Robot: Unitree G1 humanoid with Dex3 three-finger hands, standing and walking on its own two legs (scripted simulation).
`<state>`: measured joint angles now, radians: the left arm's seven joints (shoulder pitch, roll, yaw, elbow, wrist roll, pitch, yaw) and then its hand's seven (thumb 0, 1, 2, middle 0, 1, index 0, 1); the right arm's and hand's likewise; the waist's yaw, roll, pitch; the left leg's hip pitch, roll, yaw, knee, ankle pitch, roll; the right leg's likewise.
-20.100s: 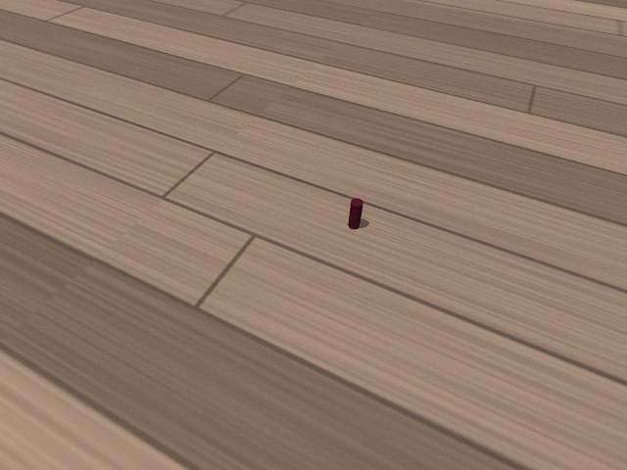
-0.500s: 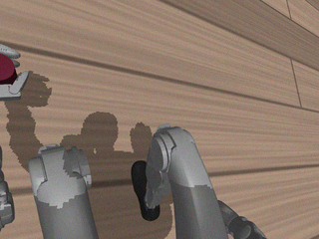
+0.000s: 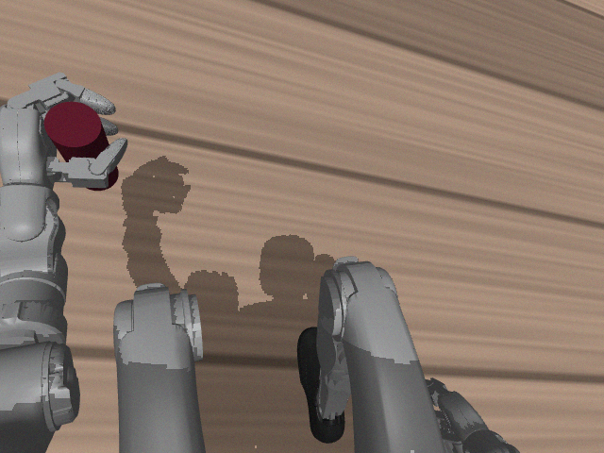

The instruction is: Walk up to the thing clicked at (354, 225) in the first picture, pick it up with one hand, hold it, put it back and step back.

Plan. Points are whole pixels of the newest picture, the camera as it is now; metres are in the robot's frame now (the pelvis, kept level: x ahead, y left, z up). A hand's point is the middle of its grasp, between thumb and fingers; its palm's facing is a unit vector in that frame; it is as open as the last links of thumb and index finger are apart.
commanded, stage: settle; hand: left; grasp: from the side
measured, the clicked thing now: (87, 152) +0.49 +0.23 -0.09
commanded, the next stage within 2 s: lift in 0.68 s
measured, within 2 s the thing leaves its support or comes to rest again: neither
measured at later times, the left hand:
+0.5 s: hand (96, 119) +0.49 +0.20 -0.02, palm faces +0.10 -0.99 -0.06, open 6.9 cm
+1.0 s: hand (80, 112) +0.48 +0.21 +0.01, palm faces +0.07 -1.00 -0.06, open 6.9 cm
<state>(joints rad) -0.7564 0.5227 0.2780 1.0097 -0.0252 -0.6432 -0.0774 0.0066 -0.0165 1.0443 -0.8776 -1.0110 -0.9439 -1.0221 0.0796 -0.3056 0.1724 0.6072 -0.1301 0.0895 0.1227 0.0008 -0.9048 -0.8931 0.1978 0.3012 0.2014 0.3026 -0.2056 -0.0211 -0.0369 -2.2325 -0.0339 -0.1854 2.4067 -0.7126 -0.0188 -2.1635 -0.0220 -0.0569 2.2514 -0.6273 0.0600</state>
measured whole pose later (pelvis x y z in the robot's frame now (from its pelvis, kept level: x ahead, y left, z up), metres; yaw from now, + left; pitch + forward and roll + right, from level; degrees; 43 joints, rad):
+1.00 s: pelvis +0.00 -0.01 +0.04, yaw +4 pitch +33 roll -6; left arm -0.78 0.45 0.32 0.99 -0.05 -0.55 -0.17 0.01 -0.02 1.06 -0.87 -1.03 -0.94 -1.04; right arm 0.14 -0.28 0.07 0.62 -0.07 0.07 0.07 0.00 -0.94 -0.90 0.20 0.30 0.20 0.30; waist -0.18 0.00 -0.12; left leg -2.14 -0.03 -0.13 2.26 -0.71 -0.04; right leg -2.11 -0.04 -0.01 2.17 -0.64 0.05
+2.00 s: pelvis +0.05 -0.01 +0.28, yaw +7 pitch +23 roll -3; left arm -0.25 0.28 0.16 0.35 -0.17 -0.23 -0.13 0.02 -0.02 1.07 -0.87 -1.05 -0.94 -1.04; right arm 0.17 -0.24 -0.01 0.59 0.05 -0.03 -0.04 0.01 -0.90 -0.89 0.20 0.30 0.20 0.30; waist -0.04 0.01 -0.16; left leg -1.23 0.03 -0.07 1.45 -0.62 -0.02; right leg -1.22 -0.03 -0.03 1.38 -0.56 0.04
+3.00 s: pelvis +0.09 -0.01 +0.38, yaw +7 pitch +10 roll -1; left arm -0.14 0.22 0.16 0.41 -0.21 -0.31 -0.22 0.02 -0.02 1.07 -0.86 -1.07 -0.93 -1.06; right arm 0.23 -0.23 -0.01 0.65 0.03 -0.04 -0.05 0.01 -0.90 -0.89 0.20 0.30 0.20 0.30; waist -0.02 0.02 -0.07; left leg -0.65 0.04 -0.03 0.96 -0.48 -0.03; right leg -0.66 -0.02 -0.02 0.92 -0.43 0.03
